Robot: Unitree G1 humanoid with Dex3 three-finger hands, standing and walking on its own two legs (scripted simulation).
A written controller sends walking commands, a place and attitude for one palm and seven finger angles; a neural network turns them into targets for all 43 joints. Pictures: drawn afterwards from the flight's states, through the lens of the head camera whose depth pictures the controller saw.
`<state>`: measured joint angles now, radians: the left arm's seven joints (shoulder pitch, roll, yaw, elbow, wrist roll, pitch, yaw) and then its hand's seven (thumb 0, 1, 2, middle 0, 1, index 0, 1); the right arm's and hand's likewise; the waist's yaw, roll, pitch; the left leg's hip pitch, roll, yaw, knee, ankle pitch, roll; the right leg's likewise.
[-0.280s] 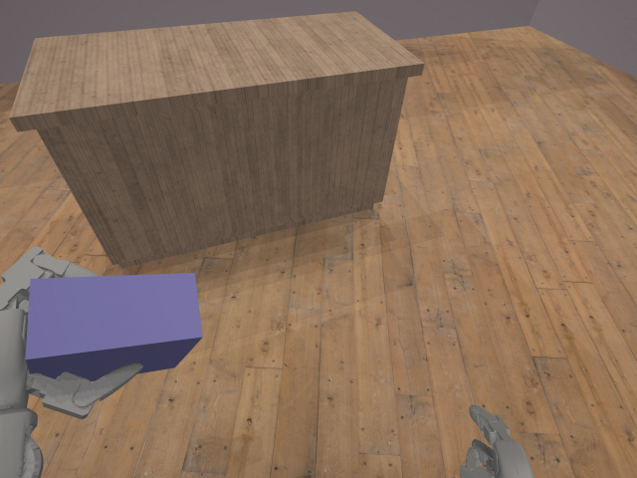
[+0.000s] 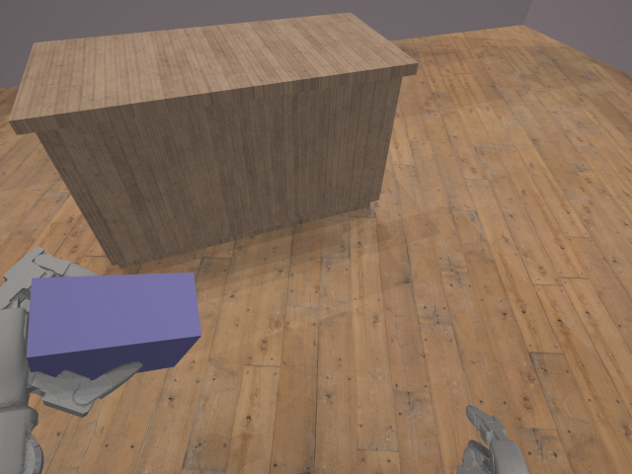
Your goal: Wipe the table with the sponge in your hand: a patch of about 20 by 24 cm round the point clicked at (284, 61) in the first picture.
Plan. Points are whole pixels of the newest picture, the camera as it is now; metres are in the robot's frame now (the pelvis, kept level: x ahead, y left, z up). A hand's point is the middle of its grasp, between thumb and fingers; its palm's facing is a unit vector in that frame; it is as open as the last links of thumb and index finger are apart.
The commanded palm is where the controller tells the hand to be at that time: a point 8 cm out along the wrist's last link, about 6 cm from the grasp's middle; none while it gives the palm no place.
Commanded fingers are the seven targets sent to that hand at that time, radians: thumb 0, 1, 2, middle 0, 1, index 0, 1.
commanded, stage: look at it before walking up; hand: left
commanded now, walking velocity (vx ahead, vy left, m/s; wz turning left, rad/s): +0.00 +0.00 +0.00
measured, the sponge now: (140, 327) +0.23 +0.20 +0.13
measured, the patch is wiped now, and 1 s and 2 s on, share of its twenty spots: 0.00 0.00 0.00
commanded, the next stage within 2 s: walk to a spot facing it in 0.12 s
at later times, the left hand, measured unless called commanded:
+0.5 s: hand (100, 314) +0.23 +0.24 +0.15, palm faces +0.44 -0.81 -0.39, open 10.8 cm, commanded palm +0.18 +0.26 +0.18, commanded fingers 0.00 0.10 1.30 -1.20 -1.60 -1.20 -1.60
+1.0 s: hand (222, 205) +0.39 +0.15 +0.16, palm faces +0.28 -0.84 -0.47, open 10.8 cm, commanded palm +0.33 +0.20 +0.18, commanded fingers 0.00 0.10 1.30 -1.20 -1.60 -1.20 -1.60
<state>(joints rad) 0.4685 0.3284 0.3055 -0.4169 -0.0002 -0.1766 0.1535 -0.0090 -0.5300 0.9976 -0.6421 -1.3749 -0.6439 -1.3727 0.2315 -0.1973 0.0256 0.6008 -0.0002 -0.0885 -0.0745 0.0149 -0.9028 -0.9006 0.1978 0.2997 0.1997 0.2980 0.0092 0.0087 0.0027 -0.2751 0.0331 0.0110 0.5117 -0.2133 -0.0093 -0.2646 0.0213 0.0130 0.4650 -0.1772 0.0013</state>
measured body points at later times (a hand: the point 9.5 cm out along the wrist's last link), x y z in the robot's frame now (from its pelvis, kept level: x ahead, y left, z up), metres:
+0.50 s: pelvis +0.02 -0.01 -0.01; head +0.00 -0.01 +0.44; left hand +0.20 +0.28 +0.17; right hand +0.17 -0.24 -0.09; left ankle +0.04 +0.12 -0.74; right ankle +0.04 -0.12 -0.73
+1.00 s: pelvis +0.14 -0.06 +0.00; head +0.16 -0.07 +0.45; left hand +0.37 +0.19 +0.18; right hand +0.26 -0.28 -0.10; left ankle +0.09 +0.10 -0.74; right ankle +0.18 -0.17 -0.71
